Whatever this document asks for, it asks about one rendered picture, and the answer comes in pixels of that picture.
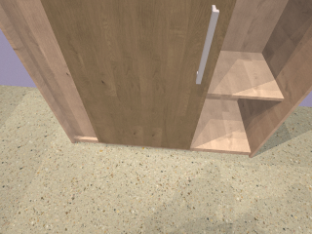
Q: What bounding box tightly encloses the handle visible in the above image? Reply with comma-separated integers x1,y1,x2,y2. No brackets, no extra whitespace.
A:
196,5,219,85

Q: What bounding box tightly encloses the wardrobe door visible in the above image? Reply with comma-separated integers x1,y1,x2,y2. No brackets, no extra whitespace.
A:
40,0,237,150
0,0,97,137

